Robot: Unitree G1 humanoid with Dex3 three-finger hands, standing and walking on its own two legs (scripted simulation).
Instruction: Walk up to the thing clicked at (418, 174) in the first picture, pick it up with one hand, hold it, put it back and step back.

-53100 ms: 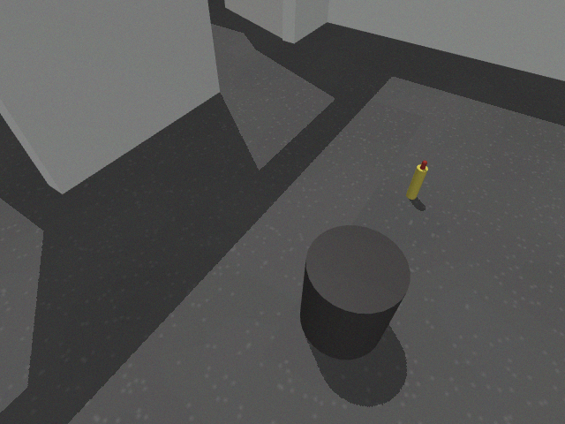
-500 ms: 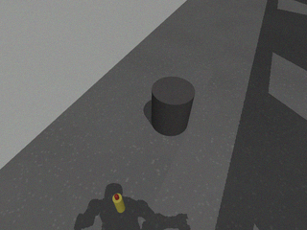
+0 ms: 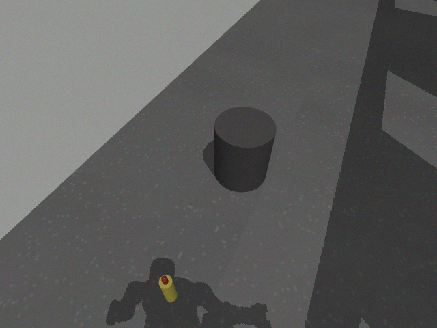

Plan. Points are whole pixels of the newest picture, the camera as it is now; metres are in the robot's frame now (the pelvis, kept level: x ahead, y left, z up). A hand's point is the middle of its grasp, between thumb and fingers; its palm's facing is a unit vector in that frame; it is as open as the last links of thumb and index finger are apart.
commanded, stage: stand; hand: left
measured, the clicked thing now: (167, 287) +0.39 +0.21 -0.67
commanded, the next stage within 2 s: go down in 1.94 s
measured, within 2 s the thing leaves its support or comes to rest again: neither
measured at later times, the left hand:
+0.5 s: hand out of the picture +0.08 +0.25 -0.16, palm faces -0.02 -0.94 -0.34, open 7.4 cm
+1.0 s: hand out of the picture +0.08 +0.25 -0.16, palm faces -0.03 -0.94 -0.34, open 7.4 cm
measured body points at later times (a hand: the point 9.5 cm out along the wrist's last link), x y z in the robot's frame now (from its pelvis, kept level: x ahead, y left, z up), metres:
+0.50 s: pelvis +0.00 +0.00 +0.00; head +0.01 -0.01 +0.45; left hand +0.08 +0.30 -0.13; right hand +0.08 -0.30 -0.13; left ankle +0.01 +0.13 -0.75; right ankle -0.01 -0.12 -0.75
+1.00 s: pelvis +0.01 +0.00 +0.00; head +0.01 -0.01 +0.45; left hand +0.08 +0.30 -0.13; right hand +0.08 -0.30 -0.14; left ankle +0.01 +0.13 -0.75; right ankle -0.01 -0.12 -0.75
